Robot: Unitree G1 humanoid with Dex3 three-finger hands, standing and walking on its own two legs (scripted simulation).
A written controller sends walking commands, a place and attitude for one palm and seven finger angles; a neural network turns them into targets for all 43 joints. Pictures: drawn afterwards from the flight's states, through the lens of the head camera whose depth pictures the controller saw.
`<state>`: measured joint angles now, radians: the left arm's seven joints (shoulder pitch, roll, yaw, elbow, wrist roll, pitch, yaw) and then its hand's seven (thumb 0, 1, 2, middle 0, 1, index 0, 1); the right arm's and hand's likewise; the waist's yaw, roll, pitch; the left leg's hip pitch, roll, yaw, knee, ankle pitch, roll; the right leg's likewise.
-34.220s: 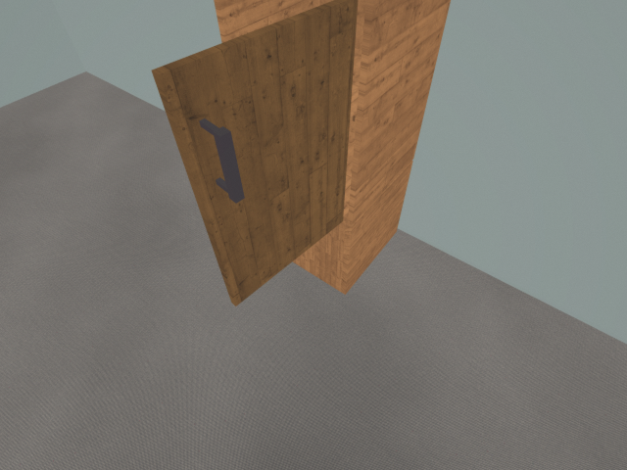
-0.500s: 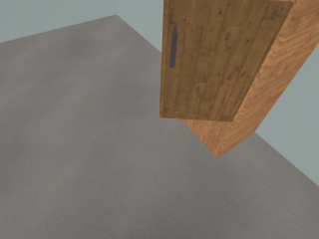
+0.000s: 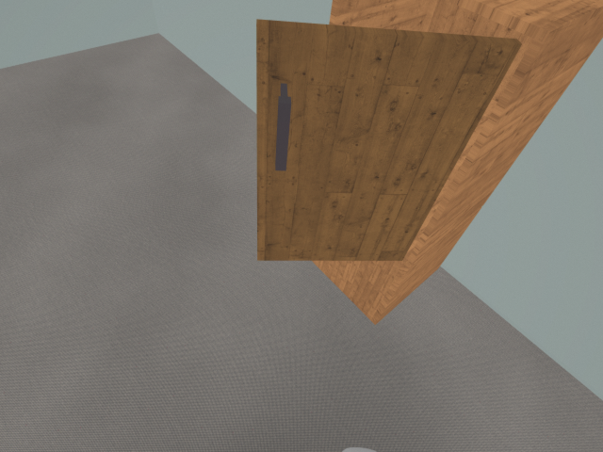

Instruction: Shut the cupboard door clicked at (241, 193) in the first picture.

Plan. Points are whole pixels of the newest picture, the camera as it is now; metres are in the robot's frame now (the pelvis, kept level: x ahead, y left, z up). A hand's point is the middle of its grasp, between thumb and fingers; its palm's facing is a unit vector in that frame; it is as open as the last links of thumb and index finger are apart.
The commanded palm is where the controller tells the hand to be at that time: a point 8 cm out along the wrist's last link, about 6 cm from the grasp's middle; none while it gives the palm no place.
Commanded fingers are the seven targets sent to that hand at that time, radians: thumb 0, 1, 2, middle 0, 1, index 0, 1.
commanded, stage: take the last steps up to it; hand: left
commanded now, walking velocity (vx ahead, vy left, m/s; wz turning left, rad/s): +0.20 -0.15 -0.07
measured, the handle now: (282, 128) +0.58 +0.07 +0.10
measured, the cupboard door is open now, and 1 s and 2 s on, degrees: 53 53 53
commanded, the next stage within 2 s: come to a stop and stand still in 0.12 s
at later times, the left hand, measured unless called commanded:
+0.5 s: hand (254, 383) +0.25 +0.08 -0.16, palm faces -0.02 -0.98 -0.20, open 7.3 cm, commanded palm none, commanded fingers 0.00 0.90 0.90 -0.20 -0.30 -0.20 -0.30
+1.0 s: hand out of the picture +0.11 +0.15 -0.17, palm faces +0.04 -0.98 -0.20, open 7.4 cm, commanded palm none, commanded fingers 0.00 0.90 0.90 -0.20 -0.30 -0.20 -0.30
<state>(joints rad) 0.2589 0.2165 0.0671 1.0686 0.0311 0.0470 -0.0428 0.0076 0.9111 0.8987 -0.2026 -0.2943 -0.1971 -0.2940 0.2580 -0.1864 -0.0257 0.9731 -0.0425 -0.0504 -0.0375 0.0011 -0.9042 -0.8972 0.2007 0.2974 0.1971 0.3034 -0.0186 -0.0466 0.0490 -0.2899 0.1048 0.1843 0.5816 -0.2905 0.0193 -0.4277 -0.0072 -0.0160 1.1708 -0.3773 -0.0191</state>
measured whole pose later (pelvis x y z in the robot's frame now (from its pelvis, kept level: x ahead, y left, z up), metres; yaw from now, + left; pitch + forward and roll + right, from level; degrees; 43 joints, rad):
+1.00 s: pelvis +0.11 -0.04 +0.01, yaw -1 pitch +0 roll -1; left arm 0.28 0.22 0.04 1.07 0.01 0.06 0.01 0.00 0.91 0.90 -0.20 -0.29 -0.20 -0.29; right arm 0.18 -0.15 -0.02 1.01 -0.02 0.02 -0.04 0.00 -0.91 -0.90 0.20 0.30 0.20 0.30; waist 0.02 -0.02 0.03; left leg -0.24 0.01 0.06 0.46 -0.22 0.04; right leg -0.23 -0.01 -0.01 0.64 -0.38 0.02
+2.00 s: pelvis +0.10 -0.04 +0.00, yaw +0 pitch -2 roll +0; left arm 0.23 0.30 0.01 0.97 0.02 -0.01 0.02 0.00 0.91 0.90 -0.20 -0.29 -0.20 -0.29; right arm 0.10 -0.29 -0.03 0.99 -0.02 -0.02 -0.01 0.00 -0.91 -0.90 0.20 0.30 0.20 0.30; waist 0.02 0.00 -0.01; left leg -0.25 0.00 0.06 0.52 -0.23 0.03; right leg -0.13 -0.02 -0.01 0.49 -0.32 0.02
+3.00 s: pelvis +0.11 -0.08 +0.00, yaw +1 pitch +0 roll -1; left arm 0.39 0.12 0.04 1.04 0.03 0.05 0.00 0.00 0.91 0.90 -0.20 -0.29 -0.20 -0.29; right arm 0.29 -0.11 -0.05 1.10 -0.03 -0.01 -0.06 0.00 -0.91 -0.90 0.20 0.30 0.20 0.30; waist -0.01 -0.02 0.00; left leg -0.31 0.08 0.05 0.59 -0.28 -0.02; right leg -0.26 0.00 -0.08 0.66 -0.42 -0.01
